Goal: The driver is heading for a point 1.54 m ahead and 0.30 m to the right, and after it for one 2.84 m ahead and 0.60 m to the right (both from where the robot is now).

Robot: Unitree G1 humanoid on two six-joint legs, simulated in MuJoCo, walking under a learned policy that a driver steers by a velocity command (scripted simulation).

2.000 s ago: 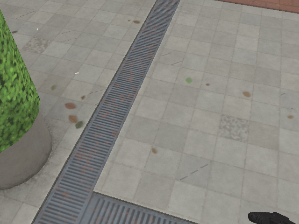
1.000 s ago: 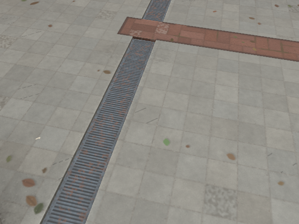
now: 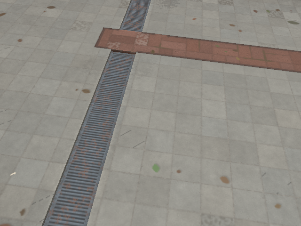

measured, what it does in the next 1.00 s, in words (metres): walks ahead: right foot, then left foot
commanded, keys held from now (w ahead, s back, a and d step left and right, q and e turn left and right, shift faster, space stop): w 1.00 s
